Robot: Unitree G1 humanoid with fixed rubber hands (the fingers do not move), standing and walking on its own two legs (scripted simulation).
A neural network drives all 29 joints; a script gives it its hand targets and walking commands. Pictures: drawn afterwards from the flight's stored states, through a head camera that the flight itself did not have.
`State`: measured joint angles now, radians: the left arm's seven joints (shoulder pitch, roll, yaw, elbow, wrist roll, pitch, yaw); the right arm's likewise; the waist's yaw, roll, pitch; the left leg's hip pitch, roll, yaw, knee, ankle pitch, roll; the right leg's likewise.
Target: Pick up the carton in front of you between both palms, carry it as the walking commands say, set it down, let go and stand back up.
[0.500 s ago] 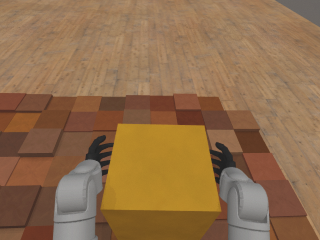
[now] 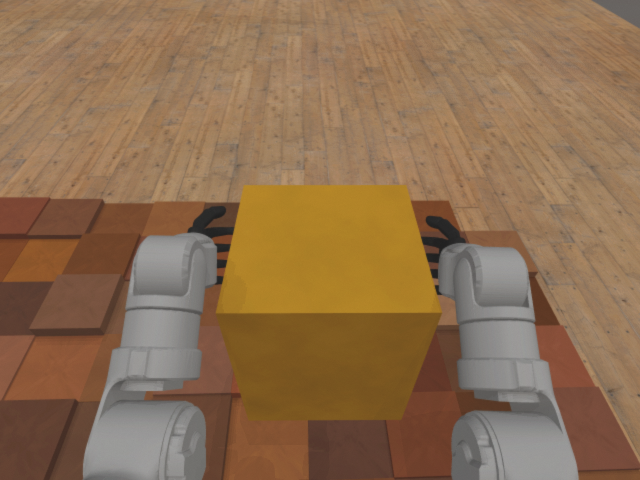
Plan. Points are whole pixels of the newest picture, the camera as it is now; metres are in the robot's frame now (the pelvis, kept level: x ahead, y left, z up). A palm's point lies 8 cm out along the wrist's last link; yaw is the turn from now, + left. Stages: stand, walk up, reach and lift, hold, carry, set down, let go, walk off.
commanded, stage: carry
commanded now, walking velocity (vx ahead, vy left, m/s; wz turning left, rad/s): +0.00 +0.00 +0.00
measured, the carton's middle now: (325, 306) +0.35 +0.00 +0.04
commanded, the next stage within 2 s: none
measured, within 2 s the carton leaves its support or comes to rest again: neither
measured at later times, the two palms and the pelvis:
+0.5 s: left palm (237, 192) +0.46 +0.12 +0.14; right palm (463, 219) +0.44 -0.18 +0.13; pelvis +0.08 -0.01 +0.01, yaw -1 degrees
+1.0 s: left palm (210, 199) +0.49 +0.17 +0.10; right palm (416, 206) +0.49 -0.13 +0.10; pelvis +0.13 +0.01 -0.02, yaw -1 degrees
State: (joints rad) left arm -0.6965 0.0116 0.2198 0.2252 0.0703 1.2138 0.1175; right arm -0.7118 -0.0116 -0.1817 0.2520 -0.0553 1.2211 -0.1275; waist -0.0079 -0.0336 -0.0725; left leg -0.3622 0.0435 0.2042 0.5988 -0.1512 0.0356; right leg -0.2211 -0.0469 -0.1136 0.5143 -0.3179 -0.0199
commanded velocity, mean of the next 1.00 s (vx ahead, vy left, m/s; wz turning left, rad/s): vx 0.00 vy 0.00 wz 0.00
